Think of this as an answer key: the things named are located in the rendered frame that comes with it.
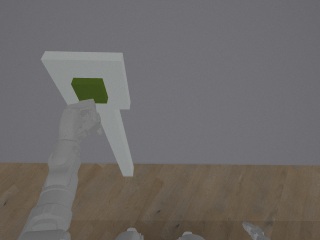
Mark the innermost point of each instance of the left robot forearm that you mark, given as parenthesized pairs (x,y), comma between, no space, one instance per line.
(53,209)

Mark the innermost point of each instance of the right robot shin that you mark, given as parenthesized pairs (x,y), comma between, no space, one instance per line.
(186,232)

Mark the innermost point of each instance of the robot right hand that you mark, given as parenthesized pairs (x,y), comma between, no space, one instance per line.
(255,232)

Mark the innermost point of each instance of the left robot upper arm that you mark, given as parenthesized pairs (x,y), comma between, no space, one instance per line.
(56,234)

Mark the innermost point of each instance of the robot shin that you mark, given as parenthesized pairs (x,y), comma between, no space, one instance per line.
(131,229)
(186,232)

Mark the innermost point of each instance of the robot left hand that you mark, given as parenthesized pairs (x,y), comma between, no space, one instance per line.
(74,127)

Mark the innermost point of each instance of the panel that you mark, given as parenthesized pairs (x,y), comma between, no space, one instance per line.
(63,66)

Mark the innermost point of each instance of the left robot shin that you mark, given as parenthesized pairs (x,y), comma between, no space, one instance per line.
(131,229)

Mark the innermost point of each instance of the button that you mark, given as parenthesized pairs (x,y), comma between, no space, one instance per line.
(90,88)

